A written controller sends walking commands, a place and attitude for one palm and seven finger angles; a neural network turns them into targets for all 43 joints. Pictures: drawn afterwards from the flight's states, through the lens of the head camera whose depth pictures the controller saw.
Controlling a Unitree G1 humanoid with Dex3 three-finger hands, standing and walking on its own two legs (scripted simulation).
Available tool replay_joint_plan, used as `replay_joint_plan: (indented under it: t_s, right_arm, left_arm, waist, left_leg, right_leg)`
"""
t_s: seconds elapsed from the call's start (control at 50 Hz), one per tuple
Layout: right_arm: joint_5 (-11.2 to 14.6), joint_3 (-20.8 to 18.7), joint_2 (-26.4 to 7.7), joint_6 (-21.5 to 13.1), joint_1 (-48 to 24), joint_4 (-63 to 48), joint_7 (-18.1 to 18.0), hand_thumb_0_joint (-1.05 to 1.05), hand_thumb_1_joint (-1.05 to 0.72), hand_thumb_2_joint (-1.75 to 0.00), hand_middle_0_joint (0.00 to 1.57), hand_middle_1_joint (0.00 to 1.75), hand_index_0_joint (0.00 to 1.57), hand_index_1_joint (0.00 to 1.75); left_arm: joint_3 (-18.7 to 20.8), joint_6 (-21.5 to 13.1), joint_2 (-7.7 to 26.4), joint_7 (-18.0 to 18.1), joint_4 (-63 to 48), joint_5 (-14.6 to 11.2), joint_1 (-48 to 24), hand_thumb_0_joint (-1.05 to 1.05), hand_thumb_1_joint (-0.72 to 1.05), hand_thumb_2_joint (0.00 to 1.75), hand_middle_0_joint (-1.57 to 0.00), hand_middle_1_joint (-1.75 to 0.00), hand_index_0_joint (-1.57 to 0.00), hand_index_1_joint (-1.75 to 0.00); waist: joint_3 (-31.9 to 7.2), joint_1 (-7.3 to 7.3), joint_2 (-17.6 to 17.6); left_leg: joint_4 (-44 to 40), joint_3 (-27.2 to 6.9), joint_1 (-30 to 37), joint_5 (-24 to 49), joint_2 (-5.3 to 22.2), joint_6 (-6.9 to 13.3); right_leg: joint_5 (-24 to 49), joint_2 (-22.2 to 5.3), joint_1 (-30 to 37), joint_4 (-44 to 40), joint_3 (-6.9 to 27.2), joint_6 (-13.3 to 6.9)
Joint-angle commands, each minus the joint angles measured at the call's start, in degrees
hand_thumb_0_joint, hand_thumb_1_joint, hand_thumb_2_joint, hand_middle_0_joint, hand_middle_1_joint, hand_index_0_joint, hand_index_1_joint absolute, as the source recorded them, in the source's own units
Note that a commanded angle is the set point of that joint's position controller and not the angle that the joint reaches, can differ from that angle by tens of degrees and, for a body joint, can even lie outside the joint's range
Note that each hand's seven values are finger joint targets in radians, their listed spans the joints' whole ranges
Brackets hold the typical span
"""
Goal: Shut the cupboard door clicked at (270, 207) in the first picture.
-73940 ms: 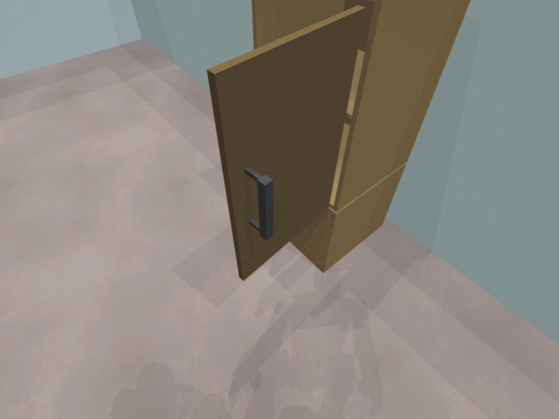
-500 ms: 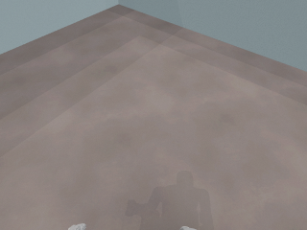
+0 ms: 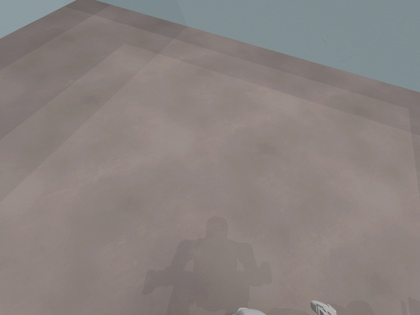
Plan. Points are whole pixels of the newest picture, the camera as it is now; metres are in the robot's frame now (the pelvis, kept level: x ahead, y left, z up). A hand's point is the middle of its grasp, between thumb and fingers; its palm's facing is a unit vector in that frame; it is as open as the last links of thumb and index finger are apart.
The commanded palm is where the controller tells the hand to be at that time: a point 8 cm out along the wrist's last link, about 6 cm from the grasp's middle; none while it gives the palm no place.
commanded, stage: turn to face it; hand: left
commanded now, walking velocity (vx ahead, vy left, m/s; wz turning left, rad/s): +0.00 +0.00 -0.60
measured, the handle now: out of the picture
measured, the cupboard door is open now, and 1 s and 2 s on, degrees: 3 3 3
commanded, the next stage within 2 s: none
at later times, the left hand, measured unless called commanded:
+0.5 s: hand (148, 299) +0.16 +0.14 -0.15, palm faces -0.29 -0.92 -0.25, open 7.4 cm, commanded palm none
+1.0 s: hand (180, 262) +0.25 +0.08 -0.16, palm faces -0.56 -0.79 -0.26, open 7.4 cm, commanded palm none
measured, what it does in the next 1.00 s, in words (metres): steps on the spot, turning right: right foot, then left foot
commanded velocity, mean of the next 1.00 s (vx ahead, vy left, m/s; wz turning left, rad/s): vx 0.00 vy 0.00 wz -0.60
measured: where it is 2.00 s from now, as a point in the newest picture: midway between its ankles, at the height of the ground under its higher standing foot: outside the picture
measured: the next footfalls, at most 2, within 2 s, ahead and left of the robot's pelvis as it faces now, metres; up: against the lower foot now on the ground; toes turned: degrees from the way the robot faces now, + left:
right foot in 0.28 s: +0.03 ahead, -0.15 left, +0.00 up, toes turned -16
left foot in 0.64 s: +0.13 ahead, +0.08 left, +0.00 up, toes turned -20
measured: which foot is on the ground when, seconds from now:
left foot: down 0.00-0.28, up 0.30-0.62, down 0.64-0.98, up 1.00-1.00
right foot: up 0.00-0.26, down 0.28-0.64, up 0.66-0.96, down 0.98-1.00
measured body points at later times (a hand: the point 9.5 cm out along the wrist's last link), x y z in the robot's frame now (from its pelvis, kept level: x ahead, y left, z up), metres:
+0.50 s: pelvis +0.02 -0.02 +0.00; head +0.06 -0.05 +0.45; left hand +0.18 +0.19 -0.13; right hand +0.00 -0.31 -0.14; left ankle +0.05 +0.11 -0.68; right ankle -0.01 -0.14 -0.73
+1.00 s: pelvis +0.03 -0.03 -0.01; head +0.06 -0.06 +0.44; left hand +0.28 +0.13 -0.14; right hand -0.09 -0.27 -0.16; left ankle +0.10 +0.10 -0.73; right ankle -0.05 -0.12 -0.74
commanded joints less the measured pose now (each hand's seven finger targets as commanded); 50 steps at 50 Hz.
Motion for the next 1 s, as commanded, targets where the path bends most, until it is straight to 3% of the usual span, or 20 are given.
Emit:
replay_joint_plan:
  t_s: [0.0,0.14,0.22,0.24,0.26,0.28,0.3,0.38,0.52,0.56,0.58,0.6,0.62,0.64,0.72,0.86,0.92,0.94,0.96,0.98]
  right_arm:
    - [-0.2,-2.6,-12.1,-0.6,3.1,-3.7,-0.8,0.0,-0.9,-0.9,0.2,0.3,0.2,0.3]
    - [-0.1,-3.7,-13.8,0.0,6.2,-1.9,0.1,0.0,-0.9,-0.9,0.2,0.3,0.2,0.3]
    - [0.3,-4.4,-15.1,0.3,3.3,-2.3,0.5,0.0,-0.9,-0.9,0.2,0.3,0.2,0.3]
    - [0.9,-4.2,-13.2,0.4,3.8,-3.0,1.0,0.0,-0.9,-0.9,0.2,0.3,0.2,0.3]
    - [1.1,-2.8,-8.2,0.4,0.9,-5.9,1.2,0.0,-0.9,-0.9,0.2,0.3,0.2,0.3]
    - [1.1,-2.5,-9.7,1.3,-1.1,-7.1,0.5,0.0,-0.9,-0.9,0.2,0.3,0.2,0.3]
    - [1.2,-2.6,-9.2,1.3,-1.7,-6.6,0.0,0.0,-0.9,-0.9,0.2,0.3,0.2,0.3]
    - [0.9,-2.5,-9.1,1.4,1.3,-3.5,0.7,0.0,-0.9,-0.9,0.2,0.3,0.2,0.3]
    - [1.4,-2.5,-7.8,1.0,2.9,-4.0,0.6,0.0,-0.9,-0.9,0.2,0.3,0.2,0.3]
    - [1.4,-2.4,-8.0,0.4,8.0,-2.5,0.2,0.0,-0.9,-0.9,0.2,0.3,0.2,0.3]
    - [1.2,-2.6,-9.8,-0.3,10.2,-1.9,0.0,0.0,-0.9,-0.9,0.2,0.3,0.2,0.3]
    - [0.3,-3.5,-15.5,-0.8,10.5,-2.3,-0.2,0.0,-0.9,-0.9,0.2,0.3,0.2,0.3]
    - [0.0,-3.8,-18.3,-0.4,11.4,-3.3,-0.4,0.0,-0.9,-0.9,0.2,0.3,0.2,0.3]
    - [-0.2,-3.4,-17.1,-0.6,9.8,-3.5,-0.4,0.0,-0.9,-0.9,0.2,0.3,0.2,0.3]
    - [-0.3,-2.6,-13.2,-0.5,3.1,-4.7,-0.6,0.0,-0.9,-0.9,0.2,0.3,0.2,0.3]
    - [-0.1,-4.0,-14.6,0.1,7.4,-1.6,0.1,0.0,-0.9,-0.9,0.2,0.3,0.2,0.3]
    - [0.4,-4.6,-15.1,0.4,5.1,-2.0,0.5,0.0,-0.9,-0.9,0.2,0.3,0.2,0.3]
    - [1.0,-4.4,-12.8,0.5,5.2,-2.6,0.9,0.0,-0.9,-0.9,0.2,0.3,0.2,0.3]
    - [1.0,-3.1,-7.9,0.6,2.3,-5.5,1.1,0.0,-0.9,-0.9,0.2,0.3,0.2,0.3]
    - [1.0,-2.7,-9.3,1.3,-0.3,-6.7,0.6,0.0,-0.9,-0.9,0.2,0.3,0.2,0.3]
  left_arm:
    - [0.3,-1.3,3.6,-1.2,-6.4,-0.2,-1.5,0.0,0.9,0.9,-0.2,-0.3,-0.2,-0.3]
    - [-0.5,-1.3,2.9,-1.8,-8.7,0.1,-5.4,0.0,0.9,0.9,-0.2,-0.3,-0.2,-0.3]
    - [-0.1,-2.0,4.7,-1.6,-7.5,0.1,0.4,0.0,0.9,0.9,-0.2,-0.3,-0.2,-0.3]
    - [0.6,-2.7,8.7,-1.2,-6.3,0.4,4.4,0.0,0.9,0.9,-0.2,-0.3,-0.2,-0.3]
    - [1.8,-3.4,14.8,-0.3,-5.3,0.8,7.7,0.0,0.9,0.9,-0.2,-0.3,-0.2,-0.3]
    - [1.6,-3.1,16.3,0.4,-5.0,-0.1,9.8,0.0,0.9,0.9,-0.2,-0.3,-0.2,-0.3]
    - [1.9,-3.1,14.6,1.1,-5.5,0.1,6.6,0.0,0.9,0.9,-0.2,-0.3,-0.2,-0.3]
    - [0.4,-3.0,9.9,1.4,-8.0,0.1,-1.7,0.0,0.9,0.9,-0.2,-0.3,-0.2,-0.3]
    - [1.1,-2.4,11.1,0.8,-7.3,0.5,-2.0,0.0,0.9,0.9,-0.2,-0.3,-0.2,-0.3]
    - [1.1,-2.1,10.3,0.8,-7.5,0.2,-4.3,0.0,0.9,0.9,-0.2,-0.3,-0.2,-0.3]
    - [0.7,-1.7,8.2,0.7,-7.9,-0.3,-4.6,0.0,0.9,0.9,-0.2,-0.3,-0.2,-0.3]
    - [0.0,-1.3,4.3,0.2,-8.8,-0.9,-2.3,0.0,0.9,0.9,-0.2,-0.3,-0.2,-0.3]
    - [-0.3,-1.6,4.3,-0.2,-9.8,-0.6,-2.8,0.0,0.9,0.9,-0.2,-0.3,-0.2,-0.3]
    - [0.0,-1.4,5.7,-0.3,-9.5,0.1,-3.8,0.0,0.9,0.9,-0.2,-0.3,-0.2,-0.3]
    - [0.5,-0.8,4.2,-1.8,-7.4,-0.1,-3.3,0.0,0.9,0.9,-0.2,-0.3,-0.2,-0.3]
    - [-0.6,-1.3,2.2,-1.9,-8.4,-0.1,-5.7,0.0,0.9,0.9,-0.2,-0.3,-0.2,-0.3]
    - [-0.1,-2.1,4.1,-1.7,-6.9,0.0,0.1,0.0,0.9,0.9,-0.2,-0.3,-0.2,-0.3]
    - [0.5,-2.7,8.2,-1.1,-5.7,0.4,3.3,0.0,0.9,0.9,-0.2,-0.3,-0.2,-0.3]
    - [1.7,-3.3,14.0,-0.2,-4.8,0.7,5.9,0.0,0.9,0.9,-0.2,-0.3,-0.2,-0.3]
    - [1.5,-3.0,15.5,0.3,-4.4,-0.1,8.4,0.0,0.9,0.9,-0.2,-0.3,-0.2,-0.3]
  waist:
    - [-5.0,-1.54,11.7]
    - [-4.4,-3.83,14.8]
    - [-6.8,0.01,11.5]
    - [-9.1,1.63,3.2]
    - [-8.6,3.7,-15.1]
    - [-8.1,4.7,-11.3]
    - [-7.6,2.81,-13.8]
    - [-7.8,-1.24,-5.4]
    - [-5.9,-1.33,-7.4]
    - [-7.0,-3.91,-6.0]
    - [-7.6,-4.84,-1.3]
    - [-7.3,-4.07,15.5]
    - [-6.6,-4.62,20.0]
    - [-5.6,-4.28,17.4]
    - [-3.4,-1.44,12.0]
    - [-6.3,-4.09,15.7]
    - [-8.3,-0.51,12.5]
    - [-9.3,0.73,3.2]
    - [-7.7,2.73,-15.3]
    - [-7.0,4.14,-11.1]
  left_leg:
    - [-12.4,-6.9,10.2,32.0,16.2,8.1]
    - [-10.2,-0.1,10.7,29.7,16.7,6.9]
    - [-0.1,4.0,5.8,23.3,15.3,2.4]
    - [9.5,6.8,-1.5,14.7,11.6,-0.9]
    - [23.6,9.0,-17.9,-17.7,1.8,-4.3]
    - [32.0,0.0,-18.8,-21.1,1.8,-4.2]
    - [35.9,-3.1,-22.5,-18.4,2.0,-4.2]
    - [30.4,-2.3,-14.8,-8.0,2.6,-5.3]
    - [10.2,-0.6,-6.1,-6.7,-1.2,-4.6]
    - [-1.4,-0.7,1.9,0.7,-1.5,-4.2]
    - [-10.3,-3.2,8.8,4.1,1.2,-3.4]
    - [-16.5,-17.7,14.1,4.9,14.5,1.5]
    - [-19.0,-25.5,10.0,7.1,24.5,7.7]
    - [-18.9,-24.8,5.7,5.6,24.9,9.6]
    - [-15.5,-7.5,5.4,15.1,16.7,7.2]
    - [-9.5,0.0,9.7,24.5,17.6,6.7]
    - [-0.1,4.5,5.6,20.4,15.5,2.1]
    - [8.1,6.6,-2.2,11.4,11.9,-1.1]
    - [20.8,9.0,-18.6,-18.2,2.9,-4.5]
    - [29.3,0.9,-19.1,-20.1,2.4,-4.3]
  right_leg:
    - [1.1,-4.5,-6.5,9.3,-2.5,1.7]
    - [3.8,-3.5,0.7,-7.7,-7.9,0.7]
    - [16.5,-2.7,14.5,-25.7,-9.0,-1.3]
    - [25.6,-8.2,24.5,-31.9,-2.0,-3.5]
    - [46.2,-22.9,31.1,-34.3,18.0,-10.3]
    - [49.3,-27.1,25.3,-34.2,20.9,-15.3]
    - [46.5,-23.8,25.5,-34.3,21.7,-15.8]
    - [40.5,-16.7,18.0,-32.6,10.8,-12.5]
    - [31.8,-14.7,12.4,-32.5,16.0,-11.8]
    - [28.7,-12.7,8.9,-29.0,15.8,-9.0]
    - [23.0,-8.9,3.6,-24.8,13.1,-6.0]
    - [6.3,-0.3,-6.3,-13.8,5.7,-2.3]
    - [-7.5,0.4,-7.4,-0.6,-0.8,-0.6]
    - [-6.9,-2.1,-6.7,6.9,0.9,-0.5]
    - [1.6,-4.7,-5.7,9.7,-2.6,1.3]
    - [2.5,-2.8,2.7,-10.1,-8.5,0.4]
    - [16.2,-2.3,14.8,-27.6,-9.1,-1.1]
    - [24.1,-8.3,23.9,-33.5,-1.4,-3.5]
    - [41.3,-22.7,30.0,-35.8,17.7,-9.9]
    - [45.2,-26.3,24.0,-35.1,19.8,-14.5]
